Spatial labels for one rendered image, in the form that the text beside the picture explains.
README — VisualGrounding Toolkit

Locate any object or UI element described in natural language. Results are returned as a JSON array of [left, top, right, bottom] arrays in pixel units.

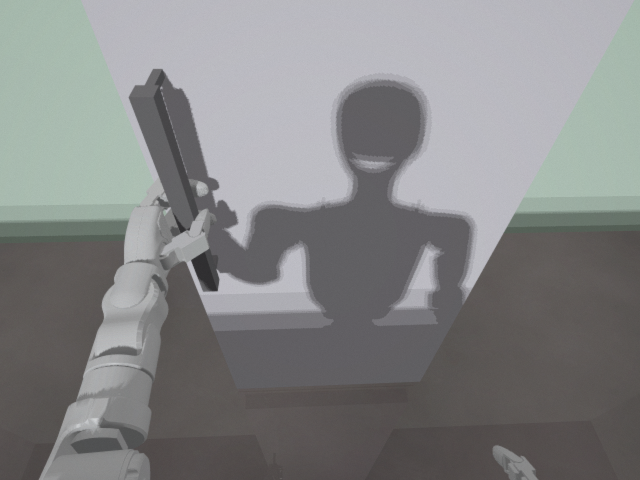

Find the fridge door
[[81, 0, 634, 389]]

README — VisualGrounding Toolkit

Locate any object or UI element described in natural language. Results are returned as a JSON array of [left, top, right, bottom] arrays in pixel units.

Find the right robot hand
[[493, 445, 538, 480]]

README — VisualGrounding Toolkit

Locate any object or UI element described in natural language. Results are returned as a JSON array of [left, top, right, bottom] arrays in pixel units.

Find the left robot hand
[[124, 177, 217, 278]]

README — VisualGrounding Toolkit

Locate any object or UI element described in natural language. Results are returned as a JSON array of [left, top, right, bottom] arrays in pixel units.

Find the handle
[[129, 69, 220, 292]]

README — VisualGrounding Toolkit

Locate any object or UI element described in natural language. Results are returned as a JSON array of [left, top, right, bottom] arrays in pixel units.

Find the left robot upper arm
[[43, 449, 150, 480]]

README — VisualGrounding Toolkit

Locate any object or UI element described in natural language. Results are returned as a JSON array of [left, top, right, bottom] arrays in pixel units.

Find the left robot forearm
[[39, 262, 168, 480]]

